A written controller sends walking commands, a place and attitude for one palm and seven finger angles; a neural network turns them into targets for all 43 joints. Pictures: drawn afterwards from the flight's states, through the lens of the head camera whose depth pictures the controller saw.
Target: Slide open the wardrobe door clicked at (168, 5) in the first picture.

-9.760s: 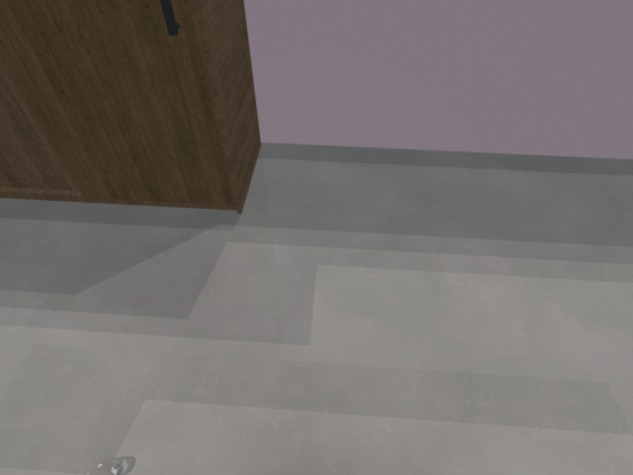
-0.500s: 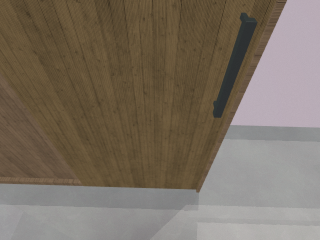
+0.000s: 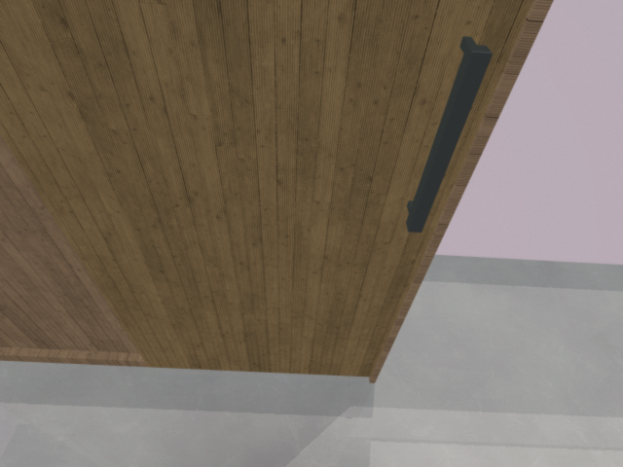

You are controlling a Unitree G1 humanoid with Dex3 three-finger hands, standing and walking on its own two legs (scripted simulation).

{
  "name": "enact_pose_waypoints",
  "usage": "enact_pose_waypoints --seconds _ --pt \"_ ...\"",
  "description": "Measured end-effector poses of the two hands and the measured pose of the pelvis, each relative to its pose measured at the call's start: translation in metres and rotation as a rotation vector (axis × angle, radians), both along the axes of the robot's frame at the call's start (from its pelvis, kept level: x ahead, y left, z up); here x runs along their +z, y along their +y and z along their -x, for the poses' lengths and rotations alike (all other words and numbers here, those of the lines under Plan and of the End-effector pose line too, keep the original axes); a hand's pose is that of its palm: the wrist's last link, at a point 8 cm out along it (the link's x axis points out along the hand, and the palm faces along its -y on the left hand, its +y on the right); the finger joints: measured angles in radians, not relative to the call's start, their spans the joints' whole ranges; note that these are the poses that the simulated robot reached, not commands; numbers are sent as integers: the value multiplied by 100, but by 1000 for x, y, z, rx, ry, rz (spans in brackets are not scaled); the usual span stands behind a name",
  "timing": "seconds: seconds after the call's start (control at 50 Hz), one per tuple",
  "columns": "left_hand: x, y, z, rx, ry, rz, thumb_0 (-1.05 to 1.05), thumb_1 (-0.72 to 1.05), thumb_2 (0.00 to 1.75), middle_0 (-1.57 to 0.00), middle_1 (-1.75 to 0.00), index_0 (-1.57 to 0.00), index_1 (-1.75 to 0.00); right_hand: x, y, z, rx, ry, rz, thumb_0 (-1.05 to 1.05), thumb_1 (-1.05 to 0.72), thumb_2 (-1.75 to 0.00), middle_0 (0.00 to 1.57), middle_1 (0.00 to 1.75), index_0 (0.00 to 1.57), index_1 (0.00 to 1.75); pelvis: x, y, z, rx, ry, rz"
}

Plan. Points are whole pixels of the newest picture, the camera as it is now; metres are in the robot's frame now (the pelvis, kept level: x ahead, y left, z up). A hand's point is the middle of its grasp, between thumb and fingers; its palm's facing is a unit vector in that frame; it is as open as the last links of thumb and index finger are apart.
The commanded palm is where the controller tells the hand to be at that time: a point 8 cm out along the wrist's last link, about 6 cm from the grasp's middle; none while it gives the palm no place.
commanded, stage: look again from close up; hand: right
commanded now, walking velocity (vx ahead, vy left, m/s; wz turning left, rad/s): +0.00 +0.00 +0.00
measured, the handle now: (437, 147) +0.51 -0.14 +0.17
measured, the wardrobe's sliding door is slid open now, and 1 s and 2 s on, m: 0.00 0.00 0.00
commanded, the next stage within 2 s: raise the hand with hooked fingers in 0.40 s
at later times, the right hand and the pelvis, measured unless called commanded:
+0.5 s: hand out of the picture +0.02 -0.17 -0.17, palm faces +0.02 +0.97 -0.22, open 7.3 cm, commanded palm +0.09 -0.21 -0.07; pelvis +0.00 +0.01 +0.00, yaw +0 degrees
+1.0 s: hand out of the picture +0.14 -0.19 -0.02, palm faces +0.12 +0.99 -0.03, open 9.0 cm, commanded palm +0.13 -0.24 +0.01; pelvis -0.03 +0.01 -0.06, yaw -2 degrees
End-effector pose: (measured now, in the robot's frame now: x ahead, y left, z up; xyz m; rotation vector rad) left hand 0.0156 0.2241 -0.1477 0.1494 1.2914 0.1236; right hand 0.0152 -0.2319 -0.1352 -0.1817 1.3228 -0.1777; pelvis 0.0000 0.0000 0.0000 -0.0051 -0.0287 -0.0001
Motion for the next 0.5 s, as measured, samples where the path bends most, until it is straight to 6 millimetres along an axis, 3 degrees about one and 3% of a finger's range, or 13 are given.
enact_pose_waypoints --seconds 0.28,0.5 --pt "-2 1 26 8 101 23 0 91 90 -20 -30 -20 -30 2 7 4 0 36 1 1 -91 -90 19 30 20 30 2 8 0 1 6 6" --pt "0 10 26 16 114 10 0 91 90 -20 -30 -20 -30 0 17 -1 -1 32 -11 1 -91 -90 20 30 20 30 3 15 -1 2 5 5"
